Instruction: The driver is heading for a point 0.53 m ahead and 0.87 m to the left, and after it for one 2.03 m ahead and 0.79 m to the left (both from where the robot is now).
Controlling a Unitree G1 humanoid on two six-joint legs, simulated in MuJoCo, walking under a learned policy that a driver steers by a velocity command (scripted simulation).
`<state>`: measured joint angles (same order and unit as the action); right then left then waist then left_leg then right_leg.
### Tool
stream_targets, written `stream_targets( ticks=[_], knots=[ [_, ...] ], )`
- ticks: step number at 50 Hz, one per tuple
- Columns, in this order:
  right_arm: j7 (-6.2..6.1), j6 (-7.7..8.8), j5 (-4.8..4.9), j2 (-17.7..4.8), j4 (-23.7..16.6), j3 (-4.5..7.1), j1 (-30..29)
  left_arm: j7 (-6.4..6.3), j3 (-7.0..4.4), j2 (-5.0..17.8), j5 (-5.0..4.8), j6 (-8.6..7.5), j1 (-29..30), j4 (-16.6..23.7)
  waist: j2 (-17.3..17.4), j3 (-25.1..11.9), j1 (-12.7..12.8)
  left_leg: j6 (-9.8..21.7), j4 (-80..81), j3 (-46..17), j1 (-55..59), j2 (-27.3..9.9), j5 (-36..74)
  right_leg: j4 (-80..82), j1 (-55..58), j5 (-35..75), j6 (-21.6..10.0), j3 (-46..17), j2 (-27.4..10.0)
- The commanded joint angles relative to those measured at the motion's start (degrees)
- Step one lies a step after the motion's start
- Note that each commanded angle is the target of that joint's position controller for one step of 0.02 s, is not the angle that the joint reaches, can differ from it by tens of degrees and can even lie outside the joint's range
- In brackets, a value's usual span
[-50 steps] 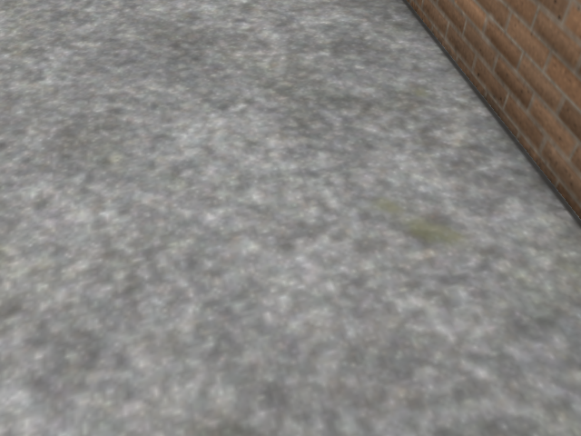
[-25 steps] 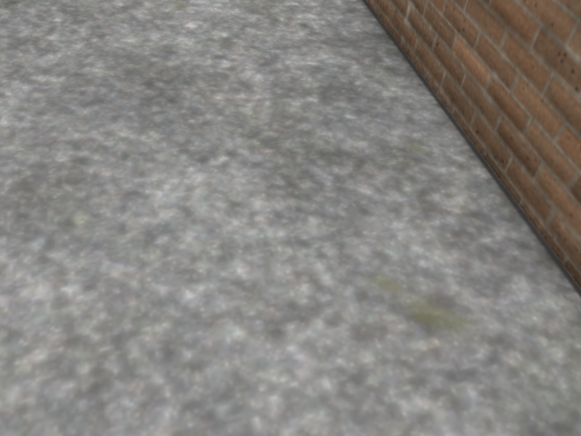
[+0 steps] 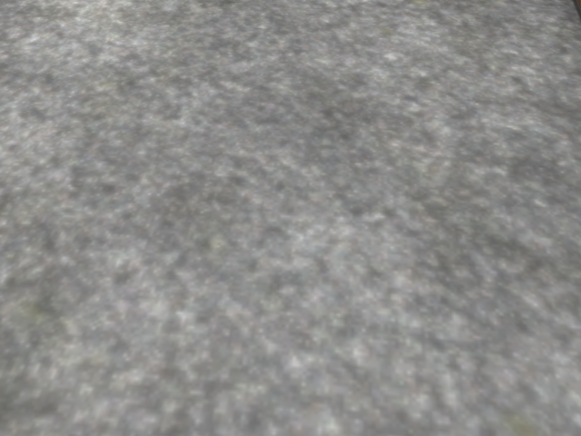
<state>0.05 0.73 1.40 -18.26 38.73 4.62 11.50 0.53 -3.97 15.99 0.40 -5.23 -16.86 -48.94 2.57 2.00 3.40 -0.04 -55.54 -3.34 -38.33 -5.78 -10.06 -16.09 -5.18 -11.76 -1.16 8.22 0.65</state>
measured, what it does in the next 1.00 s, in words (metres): walks ahead, turning left: left foot, then right foot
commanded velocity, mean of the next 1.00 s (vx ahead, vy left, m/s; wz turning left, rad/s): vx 0.50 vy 0.00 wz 0.59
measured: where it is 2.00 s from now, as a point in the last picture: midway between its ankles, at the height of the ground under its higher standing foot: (116, 244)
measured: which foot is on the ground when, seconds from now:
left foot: up 0.00-0.20, down 0.22-0.72, up 0.74-1.00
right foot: down 0.00-0.22, up 0.24-0.70, down 0.72-1.00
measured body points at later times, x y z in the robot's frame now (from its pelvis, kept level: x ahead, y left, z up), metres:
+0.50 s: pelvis +0.26 +0.09 +0.00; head +0.29 +0.12 +0.45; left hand +0.38 +0.40 -0.09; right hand +0.41 -0.17 -0.10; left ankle +0.24 +0.15 -0.75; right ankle +0.45 -0.07 -0.67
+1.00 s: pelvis +0.54 +0.14 +0.00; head +0.56 +0.15 +0.45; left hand +0.42 +0.40 -0.12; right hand +0.83 +0.01 -0.09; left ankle +0.53 +0.32 -0.67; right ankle +0.57 +0.03 -0.75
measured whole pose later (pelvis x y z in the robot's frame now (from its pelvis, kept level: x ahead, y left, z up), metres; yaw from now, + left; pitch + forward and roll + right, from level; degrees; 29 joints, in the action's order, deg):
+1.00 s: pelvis +0.54 +0.14 +0.00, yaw +36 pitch +1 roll -2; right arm 0.0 0.6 1.4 -18.4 37.1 4.4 11.6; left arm 0.5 -4.0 15.9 0.3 -5.3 -17.3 -47.3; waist 2.7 2.4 3.4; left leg -0.1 -57.5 -3.9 -38.6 -5.1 -11.3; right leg -16.9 -5.5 -12.1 -1.6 7.2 1.4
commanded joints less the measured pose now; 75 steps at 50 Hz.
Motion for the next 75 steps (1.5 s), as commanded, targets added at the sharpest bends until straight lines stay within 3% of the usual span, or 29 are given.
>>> stream_targets(
  ticks=[1, 7, 9, 11, 12, 13, 14, 15, 17, 21, 27, 32, 35, 36, 37, 38, 39, 40, 43, 56, 59, 61, 62, 63, 64, 65, 67, 70, 75],
  knots=[
    [1.15, 0.84, -0.03, -0.54, -4.38, -0.39, -2.36, -0.46, -2.02, 9.13, -0.28, -0.79, 4.95, 4.18, -6.22, 0.55, -1.0, 0.31, 8.47, 0.37, 0.01, -1.24, 8.72, 8.43, 0.44, 15.01, -8.55, -5.22, -15.14],
    [2.89, 0.59, -0.13, -1.72, -8.02, -0.14, -9.77, -0.7, -3.11, 12.47, -1.97, 1.07, 1.38, 2.25, -6.06, 2.71, 0.05, 3.52, 18.65, 5.1, 2.82, 1.24, 5.1, 4.6, 8.12, 22.59, -6.09, 0.43, -17.55],
    [2.89, 0.2, -0.52, -4.12, -7.73, 1.15, -5.86, -0.98, -3.68, 14.28, -2.61, 1.84, 1.8, 2.36, -7.68, -0.91, -3.26, 5.94, 19.45, 8.43, 10.65, 5.15, -0.71, -4.76, 9.78, 41.24, -4.86, 2.72, -17.22],
    [1.77, -0.45, -0.13, -10.02, -2.58, 4.63, 12.18, -1.4, -2.83, 12.33, -2.09, 2.36, 1.71, 2.89, -4.16, -10.15, -12.5, 10.03, 23.86, 7.06, 37.71, 8.68, 2.35, -30.04, -2.22, 39.62, -1.33, 5.39, -13.42],
    [0.74, -0.54, 0.6, -17.13, -2.14, 5.95, 13.81, -0.97, -0.39, 4.99, 0.87, 1.61, -2.1, 6.03, 11.93, -13.44, -8.24, 18.3, 26.65, -20.41, 56.52, -6.2, -3.3, -51.89, -27.71, -6.2, 2.53, 4.85, -5.13],
    [1.24, 0.73, 0.29, -15.66, -4.82, 4.76, 13.68, -0.41, 0.4, 5.19, -0.02, -0.53, -0.19, 7.3, 10.3, -23.49, -8.72, 24.6, 36.85, -44.71, 61.94, -13.26, -14.96, -61.91, -37.07, -23.91, 2.64, -9.86, 0.83],
    [1.78, 1.83, -0.22, -11.15, -4.15, 3.3, 12.38, 0.12, -0.84, 9.96, -2.53, -1.75, 6.75, 8.98, 4.2, -16.91, -10.7, 20.89, 39.56, -38.35, 58.28, -12.11, -12.84, -62.97, -42.64, -18.71, 1.52, -12.86, -2.13],
    [1.81, 2.47, -0.37, -9.81, -3.83, 2.79, 10.07, 0.14, -0.57, 9.45, -2.72, -2.55, 8.13, 9.61, 2.69, -11.04, -8.86, 19.03, 39.49, -31.01, 50.73, -10.03, -8.16, -58.82, -42.34, -13.46, 0.51, -12.35, -4.31],
    [1.46, 2.66, -0.81, -6.61, -4.96, 1.67, 3.12, -0.55, -1.01, 9.54, -0.39, -2.4, 6.69, 8.25, -0.04, -6.22, -3.99, 16.37, 40.26, -21.28, 37.17, -5.68, 3.29, -50.22, -34.49, -7.0, 1.08, -12.98, -7.74],
    [0.27, 3.11, -0.9, -6.98, -4.8, 1.66, 2.62, -0.44, -0.78, 7.34, 0.55, -0.22, 6.98, 8.47, 0.15, -4.39, -2.34, 16.96, 43.17, -15.46, 27.83, -2.9, 12.38, -41.84, -29.88, -1.06, 4.1, -11.64, -6.86],
    [-1.18, 2.49, -0.35, -8.21, -1.88, 2.02, 7.7, 0.33, 0.45, 4.61, -0.15, -0.51, 19.37, 12.0, 1.71, -0.73, -6.82, 12.94, 42.5, -12.53, 24.46, 0.51, 5.35, -19.05, -26.22, 16.59, 5.47, -11.5, -2.46],
    [-1.52, 1.72, 0.1, -7.54, 0.13, 1.99, 10.31, 1.41, -0.33, 6.95, -0.78, -1.6, 21.58, 13.49, 2.98, -0.58, -7.05, 11.79, 35.87, -19.38, 30.28, -2.12, 3.38, -12.4, -23.3, 12.94, 3.3, -13.53, -1.08],
    [-1.51, 1.1, -0.11, -6.05, -0.11, 1.59, 8.75, 0.93, -1.78, 9.01, -0.58, -2.3, 12.46, 11.37, 4.74, -3.94, -2.18, 9.34, 27.43, -20.43, 30.4, 0.14, 9.65, -8.78, -10.53, 8.41, 0.02, -11.55, -0.56],
    [-1.22, 1.23, -0.67, -3.01, -0.96, 0.42, 8.37, 0.51, -2.61, 11.36, 0.39, -2.59, 4.81, 10.5, 1.55, -11.01, 1.37, 7.3, 14.58, -17.01, 25.28, 3.31, 7.24, -10.37, 3.36, 7.43, -3.31, -17.05, -7.18],
    [-1.27, 1.62, 0.48, 0.3, -2.17, -0.64, 15.14, 0.22, -3.93, 16.3, 1.33, -1.99, -2.87, 9.14, -13.57, -20.52, 0.47, 2.42, -5.38, -8.52, 6.03, 11.53, -11.34, -7.67, 25.22, -3.4, -12.14, -39.79, -20.65],
    [-1.41, 1.93, 0.93, -3.12, -2.2, -0.51, 16.47, 0.76, -3.32, 13.16, -0.34, -1.52, -3.68, 8.41, -19.74, -20.38, 0.12, 1.45, -15.73, -7.86, -4.3, 9.35, -23.93, -2.11, 26.98, -17.31, -14.25, -54.72, -25.4],
    [-1.34, 1.75, 1.01, -7.57, -1.82, 0.72, 11.66, 0.53, -2.15, 8.84, -0.78, -1.16, -0.77, 9.25, -12.75, -11.98, 1.24, 0.98, -19.53, -8.14, -7.5, 6.36, -19.24, -0.41, 19.88, -21.02, -11.9, -47.92, -23.33],
    [-1.37, 1.42, 0.4, -8.21, -2.5, 0.95, 7.43, 0.24, -1.62, 7.36, -0.34, -0.61, 2.0, 9.72, -8.42, -7.02, 0.93, 0.73, -19.53, -5.66, -6.52, 4.32, -14.99, 0.02, 12.78, -15.57, -9.92, -39.55, -21.05],
    [-0.65, 0.87, 0.11, -5.17, -3.36, 1.03, 5.07, -0.12, -0.72, 5.0, 0.39, -0.59, 5.67, 8.63, -9.04, -0.99, -2.18, 0.87, -12.91, -4.29, -0.77, 0.19, -8.91, 4.26, -0.35, -1.33, -8.2, -24.79, -15.57],
    [2.77, 1.2, 0.19, -0.66, -8.71, -0.77, -10.72, -0.62, -2.57, 11.38, -1.39, 0.59, 0.12, 3.6, -5.74, 2.89, 1.57, 1.89, 17.57, 4.02, 0.82, 0.87, 9.93, 6.8, 6.44, 18.62, -6.83, -1.22, -15.83],
    [3.2, 0.82, -0.28, -3.28, -9.41, 0.53, -8.86, -0.98, -3.29, 13.81, -2.31, 1.75, 0.11, 3.39, -7.76, 0.24, -1.5, 5.06, 19.79, 7.9, 7.4, 5.04, 1.46, -1.85, 10.7, 41.56, -5.26, 1.81, -16.64],
    [2.59, 0.34, -0.2, -7.83, -5.93, 3.27, 5.17, -1.49, -3.19, 13.92, -2.69, 2.55, 1.14, 3.85, -7.0, -7.5, -9.85, 8.82, 23.99, 9.6, 27.38, 9.63, 2.64, -21.26, 5.57, 50.09, -2.95, 4.65, -14.54],
    [1.4, -0.35, 0.13, -12.18, -3.51, 5.11, 14.81, -1.67, -1.98, 11.12, -1.09, 2.32, 0.01, 4.75, -1.04, -12.82, -13.62, 12.03, 24.81, -0.99, 45.49, 3.97, 2.21, -38.86, -8.87, 31.5, -0.48, 4.54, -12.28],
    [1.18, 0.33, 0.68, -18.36, -4.26, 5.51, 11.74, -0.71, 0.82, 3.0, 0.89, 0.82, -5.0, 8.59, 13.99, -18.47, -5.47, 23.02, 30.38, -34.37, 62.2, -10.63, -9.34, -58.34, -34.06, -21.3, 2.55, -1.17, -0.57],
    [1.38, 1.27, 0.12, -11.87, -5.59, 3.59, 13.21, 0.09, 0.18, 7.96, -1.34, -1.15, 0.52, 8.09, 6.37, -23.5, -10.27, 22.96, 37.85, -42.16, 62.86, -13.63, -15.57, -63.17, -39.38, -21.6, 1.58, -12.52, -1.35],
    [1.57, 2.1, -0.6, -8.64, -4.36, 2.46, 11.44, 0.5, -0.47, 10.34, -3.51, -1.96, 4.75, 8.97, 3.64, -14.98, -10.62, 19.87, 38.78, -32.8, 56.38, -12.46, -9.51, -61.74, -42.32, -15.92, 0.4, -11.94, -3.99],
    [1.44, 2.71, -0.87, -5.21, -4.4, 1.12, 3.96, -0.04, -0.25, 9.22, -1.84, -1.93, 5.16, 7.8, -0.98, -7.27, -6.0, 16.36, 39.14, -19.55, 40.77, -8.47, 4.36, -53.04, -36.5, -8.18, 0.48, -11.4, -8.75],
    [1.19, 3.93, -1.87, -4.12, -3.57, 0.46, 1.18, 0.34, -0.24, 7.72, -1.65, 0.44, 0.85, 5.66, 0.84, -5.34, -2.55, 15.95, 43.74, -11.34, 30.48, -6.55, 13.08, -49.3, -29.11, -3.69, 1.9, -11.31, -10.34],
    [0.35, 5.19, -2.44, -4.98, -0.08, 0.49, 2.56, 0.22, 0.27, 5.51, -1.53, 1.63, 6.37, 6.74, -0.38, -0.14, -4.14, 12.91, 47.7, 0.41, 28.93, -4.07, 15.32, -35.93, -33.45, 12.33, 3.52, -12.39, -8.78]
  ],
)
